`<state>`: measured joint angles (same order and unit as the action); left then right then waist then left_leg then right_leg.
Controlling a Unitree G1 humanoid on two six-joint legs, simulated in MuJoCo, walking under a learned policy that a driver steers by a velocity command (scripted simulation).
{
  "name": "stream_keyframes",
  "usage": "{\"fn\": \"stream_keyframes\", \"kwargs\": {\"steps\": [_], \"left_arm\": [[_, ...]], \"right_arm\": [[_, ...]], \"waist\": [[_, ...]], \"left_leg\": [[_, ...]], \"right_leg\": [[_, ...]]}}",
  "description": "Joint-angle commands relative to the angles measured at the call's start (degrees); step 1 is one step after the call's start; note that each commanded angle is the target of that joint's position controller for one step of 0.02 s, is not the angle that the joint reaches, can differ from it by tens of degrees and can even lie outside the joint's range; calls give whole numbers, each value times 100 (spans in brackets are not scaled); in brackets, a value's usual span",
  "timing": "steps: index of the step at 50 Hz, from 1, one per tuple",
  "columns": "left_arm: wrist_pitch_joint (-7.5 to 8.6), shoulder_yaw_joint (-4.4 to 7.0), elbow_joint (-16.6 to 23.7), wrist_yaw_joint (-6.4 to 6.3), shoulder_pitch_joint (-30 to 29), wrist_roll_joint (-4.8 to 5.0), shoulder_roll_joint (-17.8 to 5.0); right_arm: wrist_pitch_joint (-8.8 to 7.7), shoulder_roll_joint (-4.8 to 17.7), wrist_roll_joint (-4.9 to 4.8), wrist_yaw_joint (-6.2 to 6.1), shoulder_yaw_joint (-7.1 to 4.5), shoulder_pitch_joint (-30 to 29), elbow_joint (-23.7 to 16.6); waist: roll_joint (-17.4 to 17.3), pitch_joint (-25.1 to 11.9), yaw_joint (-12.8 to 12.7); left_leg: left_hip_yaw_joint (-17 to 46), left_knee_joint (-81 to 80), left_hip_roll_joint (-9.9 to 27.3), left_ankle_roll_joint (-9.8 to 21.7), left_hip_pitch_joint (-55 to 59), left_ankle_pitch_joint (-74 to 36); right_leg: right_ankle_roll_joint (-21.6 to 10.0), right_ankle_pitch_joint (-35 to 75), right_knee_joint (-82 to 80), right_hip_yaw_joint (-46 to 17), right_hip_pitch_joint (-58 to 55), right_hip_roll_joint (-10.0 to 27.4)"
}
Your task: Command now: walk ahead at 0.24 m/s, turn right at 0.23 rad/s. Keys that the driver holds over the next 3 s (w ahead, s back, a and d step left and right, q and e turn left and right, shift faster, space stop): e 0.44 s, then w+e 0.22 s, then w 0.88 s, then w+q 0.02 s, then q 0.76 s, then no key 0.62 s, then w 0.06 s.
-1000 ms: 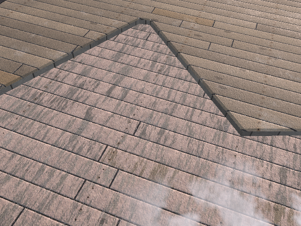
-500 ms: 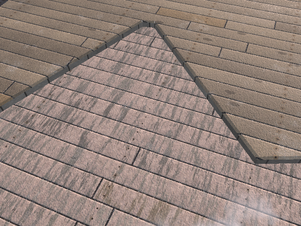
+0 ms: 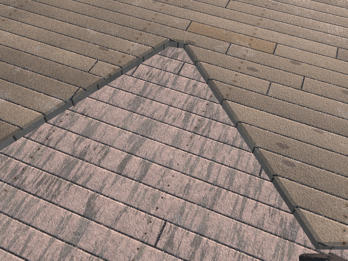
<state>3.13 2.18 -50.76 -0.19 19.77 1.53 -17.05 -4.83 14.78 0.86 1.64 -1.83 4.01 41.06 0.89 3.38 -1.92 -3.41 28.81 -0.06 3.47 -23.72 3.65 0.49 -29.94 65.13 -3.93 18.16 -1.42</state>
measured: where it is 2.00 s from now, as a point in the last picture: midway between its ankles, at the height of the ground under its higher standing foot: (255, 200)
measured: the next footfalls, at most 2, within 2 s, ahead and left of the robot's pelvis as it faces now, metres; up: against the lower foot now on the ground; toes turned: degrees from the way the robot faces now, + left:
right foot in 0.38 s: +0.16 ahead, -0.14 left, +0.00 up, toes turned -15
left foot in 0.86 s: +0.32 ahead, +0.05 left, +0.00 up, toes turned -26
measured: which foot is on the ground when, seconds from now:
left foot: down 0.00-0.38, up 0.40-0.84, down 0.86-1.00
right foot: up 0.00-0.36, down 0.38-0.86, up 0.88-1.00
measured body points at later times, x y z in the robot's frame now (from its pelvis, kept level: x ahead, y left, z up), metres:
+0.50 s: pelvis +0.10 -0.04 +0.01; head +0.14 -0.07 +0.45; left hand +0.32 +0.20 -0.08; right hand +0.18 -0.35 -0.12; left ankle +0.08 +0.11 -0.66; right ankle +0.12 -0.13 -0.73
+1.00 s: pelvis +0.25 -0.03 +0.02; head +0.27 -0.01 +0.47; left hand +0.48 +0.16 -0.10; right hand +0.18 -0.31 -0.10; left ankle +0.29 +0.07 -0.73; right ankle +0.18 -0.15 -0.66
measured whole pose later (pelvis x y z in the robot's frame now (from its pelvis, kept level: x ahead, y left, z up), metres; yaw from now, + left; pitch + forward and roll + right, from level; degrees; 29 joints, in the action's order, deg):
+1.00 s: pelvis +0.25 -0.03 +0.02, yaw -25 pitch +1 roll -1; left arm 2.9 3.8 -40.8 -0.6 15.7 1.0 -16.6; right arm -5.7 15.5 -0.4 1.2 -3.0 16.4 53.2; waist 2.4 -0.7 1.6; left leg 0.7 22.2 -0.8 1.0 -10.6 12.6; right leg -2.3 -19.8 57.3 -3.5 27.3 -0.6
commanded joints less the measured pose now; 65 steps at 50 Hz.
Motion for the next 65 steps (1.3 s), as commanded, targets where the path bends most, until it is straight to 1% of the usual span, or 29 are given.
{"fn": "stream_keyframes", "kwargs": {"steps": [1,4,7,11,15,17,18,19,20,21,22,23,24,25,27,33,37,40,42,43,44,45,46,48,50,56,60,63,65], "left_arm": [[-73,198,457,-103,-25,17,-570],[-309,210,396,-190,321,6,-358],[-371,210,670,-162,-136,-118,-320],[-416,236,984,-31,-743,-90,-366],[-496,303,1293,61,-1080,-99,-470],[-586,342,1349,119,-1002,-93,-473],[-601,388,1330,108,-864,-102,-553],[-603,533,1288,25,-555,-105,-963],[-621,686,1359,-112,-401,-149,-1674],[-531,585,1439,-83,-294,-233,-1424],[-430,520,1451,-25,-404,-205,-1214],[-340,517,1390,-22,-546,-104,-1104],[-305,483,1390,-43,-647,14,-940],[-300,440,1393,-85,-709,65,-832],[-279,448,1455,-115,-755,-14,-905],[-131,521,1411,-150,-513,-22,-1088],[-112,468,1302,-83,-356,-37,-968],[-102,421,1263,-69,-453,-69,-881],[-113,322,1261,-62,-484,-93,-614],[-98,220,1318,-70,-571,-108,-285],[-36,125,1477,-69,-429,-83,73],[42,221,1713,-112,-637,66,-330],[77,335,1626,-133,-700,118,-762],[100,348,1486,-75,-660,-49,-675],[144,314,1511,0,-866,-123,-445],[167,173,1774,83,-1638,-80,-20],[217,132,1950,222,-2242,-13,-3],[218,155,1988,271,-2292,-1,-172],[205,254,1865,235,-1779,-52,-404]], "right_arm": [[-14,598,49,-62,-180,502,-10],[-33,693,87,-73,-246,52,76],[16,820,26,-205,-296,73,160],[141,965,37,-324,-327,133,311],[266,1137,-131,-331,-392,187,423],[325,1190,-237,-307,-409,104,452],[337,1127,-270,-299,-405,195,501],[321,981,-188,-270,-380,527,582],[279,703,70,-220,-291,575,370],[278,682,92,-209,-251,215,261],[304,897,-55,-188,-317,-36,229],[319,842,-145,-198,-324,32,260],[323,881,-97,-226,-355,77,331],[333,932,-46,-241,-384,-88,311],[271,848,-135,-184,-366,-211,231],[54,707,-126,-105,-311,-434,293],[-57,723,-167,-28,-271,-380,363],[-149,807,-231,1,-295,-48,504],[-182,824,-206,-19,-326,567,747],[-199,1002,-175,-50,-368,1141,907],[-182,1475,-129,-80,-448,1645,1037],[-186,1728,-74,-6,-538,1831,1159],[-217,1297,-115,-8,-421,1495,1024],[-172,925,-146,-60,-288,1124,890],[-112,856,-108,-105,-236,1155,906],[-56,971,-140,-191,-187,1675,1141],[21,1069,-172,-216,-185,2055,1295],[64,1156,-228,-213,-231,2060,1305],[113,1277,-236,-220,-280,2004,1293]], "waist": [[-653,-941,140],[-782,-698,-156],[-593,-726,0],[-556,-669,211],[-565,-513,280],[-533,-536,141],[-425,-600,63],[183,-852,30],[1714,-1080,230],[1513,-1707,-125],[748,-1607,-177],[410,-1411,-6],[154,-1189,49],[215,-1023,44],[673,-770,77],[664,-547,-66],[754,-437,-124],[701,-350,104],[595,-413,432],[166,-445,660],[-1136,-523,611],[-1782,-119,684],[-1144,224,583],[-879,82,412],[-840,40,446],[-678,47,682],[-631,258,842],[-717,249,674],[-822,-144,281]], "left_leg": [[1255,-1006,1713,1042,1867,-3467],[566,-1384,1459,1037,1003,-3128],[143,-1531,1527,979,1128,-2638],[-94,-1573,1586,955,1385,-1710],[-33,-1170,1827,802,1806,-1308],[-116,-706,1825,612,1879,-1440],[-266,-268,1654,374,1787,-1366],[-575,635,1204,-38,1446,-891],[-962,2417,283,-620,-348,1753],[105,3767,-163,-734,-1051,3736],[577,4241,5,-653,-1214,3543],[687,4050,190,-541,-1388,3037],[708,3572,343,-498,-1508,2526],[696,3264,397,-463,-1426,2114],[704,2629,275,-488,-1300,1673],[703,935,60,-624,-575,1037],[591,484,98,-528,-8,741],[482,-57,83,-308,737,489],[433,-322,82,-188,1576,696],[1057,-702,629,-13,2116,1267],[2724,-1471,1638,567,2900,2545],[4512,-2115,2401,1241,2812,3984],[4186,-2063,2253,1170,2630,4053],[3041,-2062,1702,780,2541,2967],[2336,-2140,1411,679,2346,1934],[1215,-2235,1114,699,2151,-14],[1058,-2161,1289,688,2231,-330],[1019,-1907,1489,571,2539,-884],[853,-1141,1460,462,2675,-2765]], "right_leg": [[100,347,265,-190,1261,623],[319,816,-301,78,799,560],[302,1732,-1237,129,873,726],[171,2153,-1972,325,783,705],[1,1623,-2503,476,840,630],[-165,1690,-3106,668,449,472],[-307,2207,-3602,680,9,356],[-580,3979,-4044,192,-810,525],[-1503,6182,-4027,-1709,-2123,1796],[-2413,6076,-4342,-2649,-2331,2507],[-2262,5864,-4411,-2166,-2192,2229],[-1867,4594,-4434,-1746,-2074,1848],[-1595,2976,-4671,-1671,-1887,1655],[-1479,1582,-4990,-1723,-1662,1527],[-1531,615,-5349,-1956,-1491,1408],[-1435,709,-5385,-1807,-1059,1183],[-1301,528,-5336,-1837,-700,1210],[-1147,257,-5133,-1884,-303,1134],[-935,1,-4628,-1754,93,809],[-698,-31,-3692,-1376,562,462],[-324,-162,-1939,-477,1634,-266],[-313,-520,-840,-385,2837,-285],[-384,-7,-331,-634,3169,100],[-358,927,-414,-254,3014,426],[-188,1587,-711,-57,2765,602],[105,2873,-2387,375,2204,525],[33,3204,-3218,487,1822,401],[-209,2896,-3492,411,1482,345],[-438,2539,-3603,596,519,93]]}}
